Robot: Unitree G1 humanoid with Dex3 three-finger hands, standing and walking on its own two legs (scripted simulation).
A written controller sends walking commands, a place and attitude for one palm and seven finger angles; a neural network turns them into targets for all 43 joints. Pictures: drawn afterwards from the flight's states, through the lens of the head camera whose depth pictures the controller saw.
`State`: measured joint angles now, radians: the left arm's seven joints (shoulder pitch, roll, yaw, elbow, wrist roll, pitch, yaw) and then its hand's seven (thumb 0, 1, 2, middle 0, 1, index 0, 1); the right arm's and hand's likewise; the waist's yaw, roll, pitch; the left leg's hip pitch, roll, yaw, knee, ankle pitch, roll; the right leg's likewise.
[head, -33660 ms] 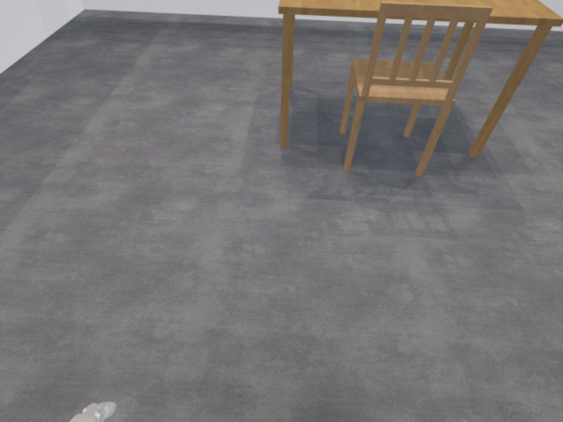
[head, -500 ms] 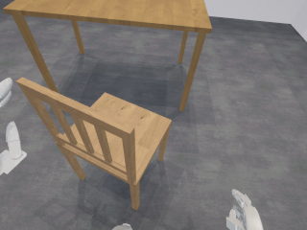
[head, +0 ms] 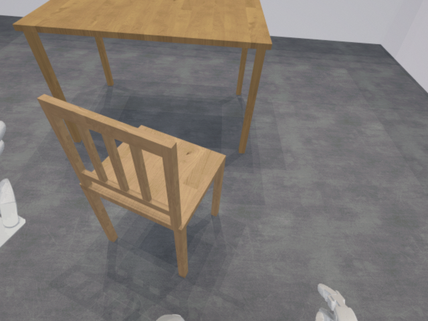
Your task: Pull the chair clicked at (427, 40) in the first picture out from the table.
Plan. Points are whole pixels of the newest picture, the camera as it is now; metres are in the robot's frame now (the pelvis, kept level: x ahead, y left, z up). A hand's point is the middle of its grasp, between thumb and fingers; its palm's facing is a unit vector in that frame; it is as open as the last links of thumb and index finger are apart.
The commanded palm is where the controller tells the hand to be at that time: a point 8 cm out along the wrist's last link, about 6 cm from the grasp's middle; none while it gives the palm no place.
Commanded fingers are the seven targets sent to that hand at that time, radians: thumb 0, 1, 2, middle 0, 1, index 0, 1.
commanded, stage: stop stepping back and stand still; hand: left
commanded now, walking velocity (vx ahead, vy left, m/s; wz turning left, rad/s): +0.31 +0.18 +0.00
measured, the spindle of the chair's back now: (116, 164) +0.54 +0.32 -0.11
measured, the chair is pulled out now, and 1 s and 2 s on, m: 0.58 0.58 0.58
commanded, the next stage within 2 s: let the arm hang, fingers relaxed in 1.14 s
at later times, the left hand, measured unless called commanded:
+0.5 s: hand out of the picture +0.11 +0.28 +0.17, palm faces +0.57 -0.74 -0.35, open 7.4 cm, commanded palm +0.05 +0.31 +0.18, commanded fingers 0.00 0.90 0.90 -0.20 -0.30 -0.20 -0.30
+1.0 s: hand out of the picture +0.14 +0.28 +0.15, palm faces +0.46 -0.75 -0.48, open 7.4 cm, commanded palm +0.07 +0.31 +0.18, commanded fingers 0.00 0.90 0.90 -0.20 -0.30 -0.20 -0.30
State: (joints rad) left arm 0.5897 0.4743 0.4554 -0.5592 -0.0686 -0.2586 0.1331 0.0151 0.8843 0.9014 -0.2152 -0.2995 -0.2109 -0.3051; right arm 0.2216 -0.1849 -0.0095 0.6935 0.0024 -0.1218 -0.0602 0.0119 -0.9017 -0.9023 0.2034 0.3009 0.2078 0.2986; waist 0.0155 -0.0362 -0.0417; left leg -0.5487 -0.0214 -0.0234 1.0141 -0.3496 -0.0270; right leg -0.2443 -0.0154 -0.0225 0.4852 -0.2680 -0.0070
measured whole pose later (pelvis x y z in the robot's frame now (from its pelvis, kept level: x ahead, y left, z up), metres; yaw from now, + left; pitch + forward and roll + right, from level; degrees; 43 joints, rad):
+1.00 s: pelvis -0.04 +0.00 +0.00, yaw +4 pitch -1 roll +0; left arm 0.56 0.42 0.42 -0.47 -0.02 -0.21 0.14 0.02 0.89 0.90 -0.21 -0.30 -0.21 -0.30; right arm 0.21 -0.20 0.00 0.65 0.01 -0.15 -0.07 0.01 -0.91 -0.90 0.20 0.30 0.20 0.30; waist -0.01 -0.05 0.02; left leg -0.23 -0.02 0.08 0.51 -0.26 0.05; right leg -0.23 -0.02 -0.04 0.54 -0.28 0.00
